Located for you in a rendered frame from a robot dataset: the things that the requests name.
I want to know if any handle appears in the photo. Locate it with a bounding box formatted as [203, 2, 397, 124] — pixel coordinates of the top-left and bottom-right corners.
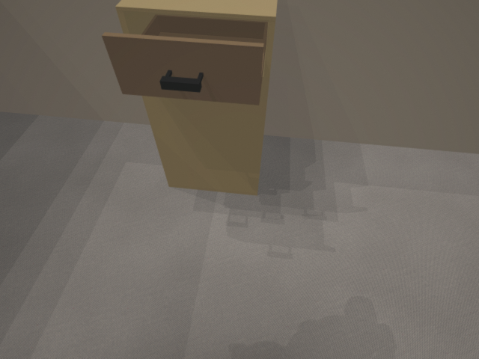
[160, 70, 204, 93]

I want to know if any cabinet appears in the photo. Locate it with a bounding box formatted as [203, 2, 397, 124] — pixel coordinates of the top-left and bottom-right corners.
[115, 0, 278, 196]

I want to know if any drawer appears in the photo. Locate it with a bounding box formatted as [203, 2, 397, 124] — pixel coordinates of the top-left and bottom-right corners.
[102, 14, 268, 105]

